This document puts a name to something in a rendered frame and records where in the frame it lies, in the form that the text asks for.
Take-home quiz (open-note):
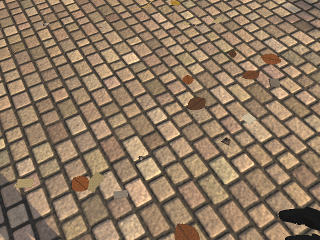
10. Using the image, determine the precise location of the right robot hand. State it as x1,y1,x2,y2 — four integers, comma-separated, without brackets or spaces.
278,206,320,240

